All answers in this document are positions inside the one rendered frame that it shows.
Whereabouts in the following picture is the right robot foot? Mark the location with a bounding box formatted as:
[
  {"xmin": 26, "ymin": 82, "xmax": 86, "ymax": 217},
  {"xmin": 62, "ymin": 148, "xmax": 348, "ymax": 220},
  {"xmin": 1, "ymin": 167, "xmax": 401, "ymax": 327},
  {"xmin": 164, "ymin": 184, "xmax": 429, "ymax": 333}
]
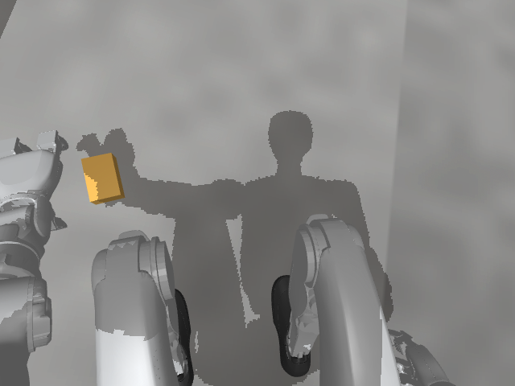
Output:
[{"xmin": 271, "ymin": 275, "xmax": 311, "ymax": 377}]

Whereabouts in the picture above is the right robot hand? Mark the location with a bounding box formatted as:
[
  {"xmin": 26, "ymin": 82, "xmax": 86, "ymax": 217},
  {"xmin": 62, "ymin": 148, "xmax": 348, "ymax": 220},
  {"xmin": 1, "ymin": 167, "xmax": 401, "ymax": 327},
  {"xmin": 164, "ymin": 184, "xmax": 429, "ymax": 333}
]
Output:
[{"xmin": 388, "ymin": 329, "xmax": 450, "ymax": 386}]

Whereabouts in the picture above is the left robot foot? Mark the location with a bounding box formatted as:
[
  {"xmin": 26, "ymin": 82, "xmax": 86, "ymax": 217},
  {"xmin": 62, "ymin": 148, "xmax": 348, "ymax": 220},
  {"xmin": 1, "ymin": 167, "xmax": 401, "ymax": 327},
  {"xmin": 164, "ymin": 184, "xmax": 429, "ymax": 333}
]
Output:
[{"xmin": 175, "ymin": 289, "xmax": 194, "ymax": 386}]

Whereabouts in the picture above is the left robot hand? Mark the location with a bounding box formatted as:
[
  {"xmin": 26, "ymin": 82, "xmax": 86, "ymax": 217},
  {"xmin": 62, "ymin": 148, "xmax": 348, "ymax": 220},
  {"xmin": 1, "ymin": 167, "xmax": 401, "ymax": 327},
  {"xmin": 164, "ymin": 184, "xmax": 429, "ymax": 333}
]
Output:
[{"xmin": 0, "ymin": 130, "xmax": 68, "ymax": 231}]

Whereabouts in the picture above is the small box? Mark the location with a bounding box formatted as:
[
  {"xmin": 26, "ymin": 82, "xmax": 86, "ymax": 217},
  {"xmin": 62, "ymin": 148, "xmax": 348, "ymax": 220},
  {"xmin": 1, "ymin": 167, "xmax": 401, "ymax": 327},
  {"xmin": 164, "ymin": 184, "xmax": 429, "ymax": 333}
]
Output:
[{"xmin": 81, "ymin": 153, "xmax": 125, "ymax": 204}]

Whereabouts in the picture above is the left robot arm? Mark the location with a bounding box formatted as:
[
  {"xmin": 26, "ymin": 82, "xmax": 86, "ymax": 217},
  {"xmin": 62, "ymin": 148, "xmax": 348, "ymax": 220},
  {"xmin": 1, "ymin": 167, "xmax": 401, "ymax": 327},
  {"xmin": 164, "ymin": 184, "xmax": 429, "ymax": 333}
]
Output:
[{"xmin": 0, "ymin": 193, "xmax": 52, "ymax": 386}]

